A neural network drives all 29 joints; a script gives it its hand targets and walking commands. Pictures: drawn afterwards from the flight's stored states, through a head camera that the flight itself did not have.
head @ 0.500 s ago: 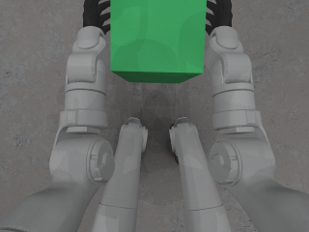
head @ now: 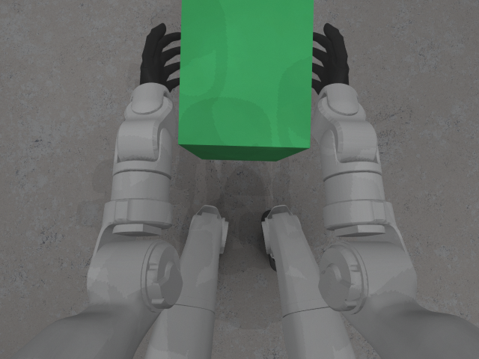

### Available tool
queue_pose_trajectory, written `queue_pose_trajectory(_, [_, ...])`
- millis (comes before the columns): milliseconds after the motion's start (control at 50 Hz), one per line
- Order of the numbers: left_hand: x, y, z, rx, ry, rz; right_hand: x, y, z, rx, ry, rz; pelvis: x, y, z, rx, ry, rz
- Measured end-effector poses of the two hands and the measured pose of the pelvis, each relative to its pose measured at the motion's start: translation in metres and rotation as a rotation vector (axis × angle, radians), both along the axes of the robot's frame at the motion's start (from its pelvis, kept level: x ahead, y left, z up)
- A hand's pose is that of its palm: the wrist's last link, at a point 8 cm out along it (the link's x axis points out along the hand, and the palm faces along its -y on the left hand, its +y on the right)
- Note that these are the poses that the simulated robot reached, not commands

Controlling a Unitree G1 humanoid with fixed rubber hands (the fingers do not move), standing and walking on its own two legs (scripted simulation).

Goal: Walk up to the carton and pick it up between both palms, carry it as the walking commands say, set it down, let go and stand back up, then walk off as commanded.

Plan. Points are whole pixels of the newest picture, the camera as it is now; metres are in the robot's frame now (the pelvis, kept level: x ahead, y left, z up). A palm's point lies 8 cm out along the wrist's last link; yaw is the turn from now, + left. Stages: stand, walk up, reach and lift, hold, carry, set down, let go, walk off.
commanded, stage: reach and lift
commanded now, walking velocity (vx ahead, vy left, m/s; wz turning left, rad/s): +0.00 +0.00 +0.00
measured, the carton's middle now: (243, 68) +0.53 +0.02 -0.12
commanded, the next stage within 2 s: none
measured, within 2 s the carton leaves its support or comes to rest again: neither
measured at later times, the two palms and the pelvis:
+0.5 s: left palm (137, 81) +0.45 +0.14 +0.01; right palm (352, 82) +0.45 -0.10 +0.01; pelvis +0.02 +0.00 +0.05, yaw +0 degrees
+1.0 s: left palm (97, 63) +0.42 +0.14 +0.12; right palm (409, 65) +0.43 -0.11 +0.12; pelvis +0.10 +0.00 +0.11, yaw +0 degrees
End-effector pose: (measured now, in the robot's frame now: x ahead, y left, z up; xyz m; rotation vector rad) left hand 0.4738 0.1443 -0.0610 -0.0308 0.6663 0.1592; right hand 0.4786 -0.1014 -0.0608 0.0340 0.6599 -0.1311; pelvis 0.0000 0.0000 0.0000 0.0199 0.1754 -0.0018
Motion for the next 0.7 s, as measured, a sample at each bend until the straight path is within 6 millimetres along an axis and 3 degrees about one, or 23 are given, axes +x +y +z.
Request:
queue_pose_trajectory(460, [-0.023, 0.000, 0.068, -0.012, 0.004, 0.003, -0.025, 0.000, 0.067, -0.001, 0.003, -0.006, 0.013, 0.004, 0.048, -0.004, -0.081, 0.012])
queue_pose_trajectory(560, [-0.029, -0.001, 0.087, -0.014, 0.025, 0.005, -0.028, -0.001, 0.089, 0.001, 0.024, -0.006, 0.026, 0.004, 0.059, -0.001, -0.056, 0.005])
queue_pose_trajectory(700, [-0.039, -0.006, 0.133, -0.012, 0.029, 0.002, -0.038, -0.005, 0.135, 0.005, 0.028, -0.008, 0.057, 0.004, 0.080, -0.006, -0.025, 0.007])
